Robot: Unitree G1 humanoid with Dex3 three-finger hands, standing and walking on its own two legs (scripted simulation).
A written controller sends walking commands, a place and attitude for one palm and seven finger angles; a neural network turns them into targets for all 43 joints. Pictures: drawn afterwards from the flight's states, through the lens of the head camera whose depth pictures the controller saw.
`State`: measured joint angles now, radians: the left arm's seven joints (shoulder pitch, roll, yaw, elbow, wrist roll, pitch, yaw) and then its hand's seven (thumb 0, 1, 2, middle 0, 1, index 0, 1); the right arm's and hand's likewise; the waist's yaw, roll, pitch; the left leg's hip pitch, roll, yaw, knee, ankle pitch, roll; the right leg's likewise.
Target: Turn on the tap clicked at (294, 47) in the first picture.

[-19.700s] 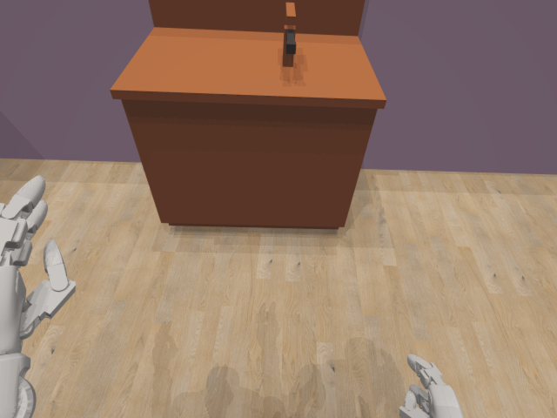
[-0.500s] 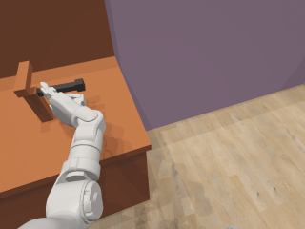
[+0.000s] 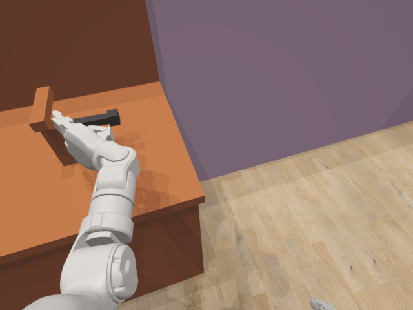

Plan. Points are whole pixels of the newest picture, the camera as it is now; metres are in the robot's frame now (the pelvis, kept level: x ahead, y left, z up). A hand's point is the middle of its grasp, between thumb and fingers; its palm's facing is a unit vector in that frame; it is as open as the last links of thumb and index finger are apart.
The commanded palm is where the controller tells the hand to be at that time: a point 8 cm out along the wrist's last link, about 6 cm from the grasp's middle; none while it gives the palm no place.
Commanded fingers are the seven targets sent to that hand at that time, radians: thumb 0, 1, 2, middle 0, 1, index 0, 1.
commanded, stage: lift the hand up off the lever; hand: left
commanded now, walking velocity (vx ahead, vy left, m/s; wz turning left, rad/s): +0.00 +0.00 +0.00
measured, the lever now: (113, 117) +0.53 +0.24 +0.09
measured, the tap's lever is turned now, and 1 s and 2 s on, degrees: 86 86 86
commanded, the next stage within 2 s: draw the hand back beside the body in 0.98 s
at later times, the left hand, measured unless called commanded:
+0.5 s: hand (103, 128) +0.42 +0.22 +0.15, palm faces +0.82 -0.57 -0.06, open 7.8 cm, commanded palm +0.36 +0.24 +0.16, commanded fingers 0.00 0.90 0.90 -0.15 -0.15 -0.15 -0.15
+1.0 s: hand (103, 125) +0.41 +0.21 +0.17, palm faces +0.81 -0.59 -0.07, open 7.8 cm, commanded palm +0.36 +0.23 +0.17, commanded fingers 0.00 0.90 0.90 -0.15 -0.15 -0.15 -0.15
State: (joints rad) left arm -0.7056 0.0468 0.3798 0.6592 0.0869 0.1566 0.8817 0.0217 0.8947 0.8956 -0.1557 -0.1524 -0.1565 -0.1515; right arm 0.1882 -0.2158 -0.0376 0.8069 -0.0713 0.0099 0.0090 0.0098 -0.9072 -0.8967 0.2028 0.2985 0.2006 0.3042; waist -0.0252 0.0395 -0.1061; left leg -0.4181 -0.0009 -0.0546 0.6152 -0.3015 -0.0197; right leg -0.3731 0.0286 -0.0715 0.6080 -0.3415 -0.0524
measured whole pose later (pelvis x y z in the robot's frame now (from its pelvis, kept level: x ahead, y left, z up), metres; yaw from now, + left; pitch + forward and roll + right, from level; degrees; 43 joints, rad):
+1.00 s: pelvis +0.01 +0.01 +0.01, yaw -1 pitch +2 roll +0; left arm -0.65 0.00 0.31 0.48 0.03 0.30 0.84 0.02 0.89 0.90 -0.16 -0.15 -0.16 -0.15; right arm 0.12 -0.20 -0.02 0.80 -0.04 0.01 0.00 0.01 -0.91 -0.90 0.20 0.30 0.20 0.30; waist 0.03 0.04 -0.08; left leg -0.28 -0.01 -0.04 0.51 -0.27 -0.01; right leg -0.25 0.02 -0.05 0.52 -0.31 -0.04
